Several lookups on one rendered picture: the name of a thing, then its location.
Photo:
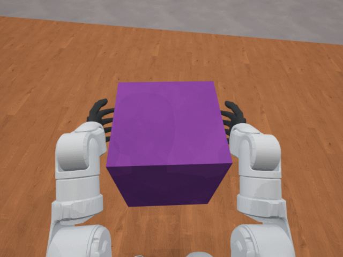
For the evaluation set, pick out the robot left upper arm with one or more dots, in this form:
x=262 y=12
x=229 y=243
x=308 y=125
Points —
x=81 y=241

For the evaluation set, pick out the robot left hand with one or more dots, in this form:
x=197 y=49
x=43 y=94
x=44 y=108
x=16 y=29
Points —
x=96 y=115

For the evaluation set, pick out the robot right hand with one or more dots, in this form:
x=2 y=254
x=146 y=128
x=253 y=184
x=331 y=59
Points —
x=236 y=117

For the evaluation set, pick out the robot right upper arm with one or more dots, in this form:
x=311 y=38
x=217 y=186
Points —
x=260 y=240

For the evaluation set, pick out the left robot forearm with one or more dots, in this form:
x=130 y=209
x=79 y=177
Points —
x=77 y=166

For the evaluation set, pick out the right robot forearm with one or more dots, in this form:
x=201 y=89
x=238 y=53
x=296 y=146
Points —
x=259 y=167

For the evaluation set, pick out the carton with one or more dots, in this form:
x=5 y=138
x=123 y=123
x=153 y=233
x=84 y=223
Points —
x=168 y=144

